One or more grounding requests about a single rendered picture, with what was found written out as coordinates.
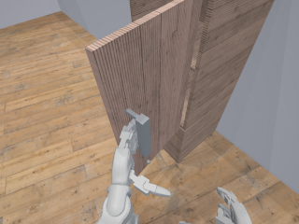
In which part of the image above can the robot left thigh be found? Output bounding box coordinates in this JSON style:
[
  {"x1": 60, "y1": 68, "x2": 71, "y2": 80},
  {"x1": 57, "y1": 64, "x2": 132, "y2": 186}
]
[{"x1": 126, "y1": 212, "x2": 139, "y2": 224}]

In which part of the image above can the handle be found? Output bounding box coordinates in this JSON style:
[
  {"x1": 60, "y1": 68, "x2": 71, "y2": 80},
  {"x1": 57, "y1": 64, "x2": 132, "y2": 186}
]
[{"x1": 125, "y1": 108, "x2": 151, "y2": 158}]

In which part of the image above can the robot left forearm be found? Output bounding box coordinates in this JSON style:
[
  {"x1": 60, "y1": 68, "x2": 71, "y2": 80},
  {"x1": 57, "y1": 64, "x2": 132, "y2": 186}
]
[{"x1": 95, "y1": 183, "x2": 134, "y2": 224}]

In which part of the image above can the left robot hand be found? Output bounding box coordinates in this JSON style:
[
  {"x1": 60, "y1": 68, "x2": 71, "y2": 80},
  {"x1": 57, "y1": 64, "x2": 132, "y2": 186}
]
[{"x1": 111, "y1": 119, "x2": 171, "y2": 198}]

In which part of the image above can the right robot hand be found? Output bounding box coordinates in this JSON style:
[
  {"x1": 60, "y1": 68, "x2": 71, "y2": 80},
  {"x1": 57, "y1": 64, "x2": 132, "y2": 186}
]
[{"x1": 215, "y1": 187, "x2": 252, "y2": 224}]

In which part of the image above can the cupboard door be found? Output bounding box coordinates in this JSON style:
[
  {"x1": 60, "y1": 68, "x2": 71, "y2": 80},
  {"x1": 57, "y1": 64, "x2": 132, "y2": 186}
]
[{"x1": 85, "y1": 0, "x2": 203, "y2": 176}]

